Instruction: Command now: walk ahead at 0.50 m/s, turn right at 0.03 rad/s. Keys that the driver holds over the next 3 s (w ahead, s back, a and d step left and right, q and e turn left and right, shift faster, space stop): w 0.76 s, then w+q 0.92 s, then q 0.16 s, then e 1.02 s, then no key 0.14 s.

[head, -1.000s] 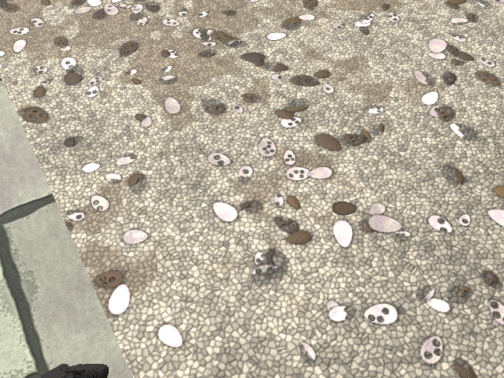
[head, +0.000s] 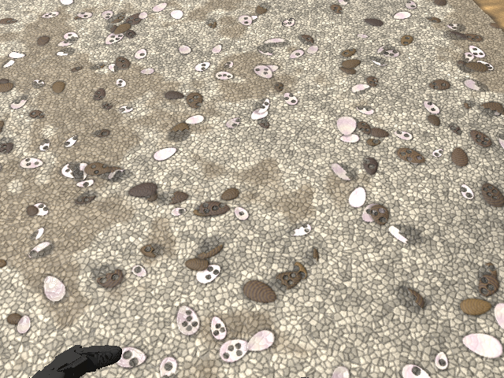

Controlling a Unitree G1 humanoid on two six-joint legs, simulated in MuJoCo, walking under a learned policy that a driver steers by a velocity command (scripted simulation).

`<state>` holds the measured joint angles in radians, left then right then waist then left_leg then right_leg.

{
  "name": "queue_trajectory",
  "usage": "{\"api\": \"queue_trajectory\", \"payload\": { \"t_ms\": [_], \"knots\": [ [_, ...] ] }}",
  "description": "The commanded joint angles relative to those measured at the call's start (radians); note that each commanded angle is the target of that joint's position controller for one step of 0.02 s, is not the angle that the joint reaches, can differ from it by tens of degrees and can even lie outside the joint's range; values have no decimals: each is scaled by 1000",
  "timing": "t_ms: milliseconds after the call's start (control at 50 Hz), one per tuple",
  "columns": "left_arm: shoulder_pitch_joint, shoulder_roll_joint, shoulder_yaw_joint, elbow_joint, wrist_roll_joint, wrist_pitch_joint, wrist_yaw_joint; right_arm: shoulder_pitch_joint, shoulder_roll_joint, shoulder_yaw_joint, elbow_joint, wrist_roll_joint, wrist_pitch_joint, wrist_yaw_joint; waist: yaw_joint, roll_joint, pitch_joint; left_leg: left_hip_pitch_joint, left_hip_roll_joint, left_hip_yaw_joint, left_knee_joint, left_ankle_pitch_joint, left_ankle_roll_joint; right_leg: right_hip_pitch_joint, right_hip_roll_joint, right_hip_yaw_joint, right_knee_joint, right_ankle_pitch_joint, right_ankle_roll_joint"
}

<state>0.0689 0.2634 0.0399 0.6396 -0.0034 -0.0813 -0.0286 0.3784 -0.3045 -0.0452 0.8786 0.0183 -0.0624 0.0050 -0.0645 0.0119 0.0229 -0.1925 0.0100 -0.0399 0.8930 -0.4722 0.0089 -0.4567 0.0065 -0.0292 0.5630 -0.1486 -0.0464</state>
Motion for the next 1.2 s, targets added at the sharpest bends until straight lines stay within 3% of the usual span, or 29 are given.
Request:
{"api": "queue_trajectory", "payload": {
  "t_ms": [20,60,80,120,180,260,320,380,420,440,460,480,500,520,540,560,580,660,760,860,920,960,980,1000,1020,1040,1080,1120,1200],
  "knots": [
    [267,162,51,19,-4,6,9,-84,-133,-21,-120,18,-48,8,147,-127,-154,-597,67,-35,364,42,22,607,-323,507,-271,-148,-210],
    [178,114,35,16,10,0,1,-102,-111,-26,-118,-8,-34,4,82,-90,-54,-505,121,-30,259,159,11,388,-250,363,-344,-7,-186],
    [159,118,37,20,11,-5,0,-77,-92,-22,-112,-6,-24,4,58,-121,-51,-452,128,-29,235,183,0,327,-241,334,-372,35,-195],
    [160,124,41,39,3,-20,0,-75,-66,-18,-108,-10,-7,1,40,-108,-39,-435,132,-20,182,228,-19,279,-227,262,-407,122,-206],
    [197,148,49,72,3,-23,11,-176,-51,-14,-137,-19,-5,-1,59,-67,-8,-486,134,-17,17,380,-35,289,-212,188,-430,196,-197],
    [258,174,53,112,-7,-13,23,-317,-25,-1,-169,-12,-18,15,111,-63,21,-433,95,15,-229,568,-28,305,-185,113,-439,171,-161],
    [318,187,56,152,-14,-2,26,-402,-31,1,-201,-4,-25,29,141,-61,43,-439,76,17,-316,574,-14,386,-219,121,-415,153,-156],
    [337,196,61,181,-18,15,33,-432,-49,-3,-224,-4,-31,44,131,-72,46,-445,62,14,-375,479,21,490,-262,137,-354,221,-136],
    [323,209,65,188,-18,26,37,-373,-75,-13,-213,-6,-35,46,91,-92,7,-338,30,45,-398,405,50,525,-262,130,-273,400,-115],
    [305,209,63,188,-18,32,39,-272,-101,-30,-184,-9,-36,42,32,-90,-56,-188,-3,78,-425,407,74,512,-227,97,-152,555,-94],
    [307,179,50,180,-9,35,43,-112,-154,-54,-139,-14,-35,32,-34,-65,-172,66,27,52,-398,445,111,413,-174,56,50,542,-62],
    [389,91,19,146,5,21,39,25,-254,-77,-122,-34,-31,23,-36,110,-345,477,281,-312,-377,418,242,59,-59,2,432,203,4],
    [420,55,5,163,-1,0,34,64,-224,-72,-102,-11,-23,26,-36,274,-439,616,390,-672,-534,249,341,-181,58,84,665,-413,36],
    [340,161,32,149,-25,-17,26,18,-160,-49,-110,-1,-21,25,-51,177,-312,532,359,-603,-574,131,293,-293,-6,155,750,-408,22],
    [253,170,34,122,-40,-26,22,-45,-132,-41,-121,-7,-19,20,-35,123,-193,397,322,-467,-593,144,255,-320,-57,124,733,-325,10],
    [208,159,33,113,-29,-26,26,-107,-111,-34,-126,-16,-19,21,-5,58,-104,250,282,-370,-629,221,237,-294,-97,99,665,-245,12],
    [204,154,39,116,-14,-18,30,-147,-80,-25,-132,-25,-24,23,27,62,-66,149,250,-305,-659,298,224,-239,-129,104,602,-192,16],
    [228,94,31,125,-4,18,35,-162,-95,-31,-112,-21,-43,23,80,66,-31,6,220,-176,-752,447,244,-163,-152,92,485,-93,48],
    [60,67,19,84,0,9,26,-105,-126,-39,-74,-14,-35,4,35,43,12,27,173,-49,-780,503,204,-179,-133,66,176,182,63],
    [-101,71,15,33,-9,-11,3,1,-148,-46,-24,6,-12,-6,-15,39,46,104,199,-90,-724,457,194,-137,-81,64,-18,223,65],
    [-80,110,27,33,-10,-25,-5,-2,-162,-55,-16,8,2,-15,21,65,30,160,233,-147,-647,479,168,-61,-64,79,-79,137,42],
    [80,159,54,79,-7,-32,3,-20,-147,-51,-19,5,10,-17,110,65,-61,131,180,-124,-474,630,131,186,-36,44,-124,91,3],
    [244,215,75,110,9,-34,13,-25,-93,-31,-37,-9,8,-15,180,19,-201,2,118,-81,-230,543,96,460,-137,125,-72,109,-49],
    [350,312,101,130,21,-21,19,86,11,0,-65,-8,-7,-13,162,-222,-362,-380,-34,27,148,181,16,850,-389,506,-110,-39,-183],
    [366,237,82,134,12,-15,17,77,-34,-8,-58,10,-20,-12,177,-289,-401,-511,-35,-74,326,-114,10,848,-434,723,-229,-192,-219],
    [299,175,61,126,6,-15,19,6,-121,-34,-74,30,-23,-11,174,-202,-247,-581,19,-96,390,-54,19,728,-403,592,-256,-247,-174],
    [180,111,42,124,7,-16,19,-77,-108,-40,-93,19,-14,-16,127,-122,-92,-546,89,-62,333,89,18,490,-330,376,-317,-134,-133],
    [119,90,38,131,17,-27,19,-55,-72,-45,-93,14,12,-14,77,-148,-36,-450,129,-64,277,159,12,347,-294,248,-383,-39,-124],
    [113,123,55,162,18,-40,26,-102,-33,-43,-129,8,44,-11,57,-89,7,-488,140,-64,169,277,-7,315,-292,85,-439,118,-141]
  ]
}}
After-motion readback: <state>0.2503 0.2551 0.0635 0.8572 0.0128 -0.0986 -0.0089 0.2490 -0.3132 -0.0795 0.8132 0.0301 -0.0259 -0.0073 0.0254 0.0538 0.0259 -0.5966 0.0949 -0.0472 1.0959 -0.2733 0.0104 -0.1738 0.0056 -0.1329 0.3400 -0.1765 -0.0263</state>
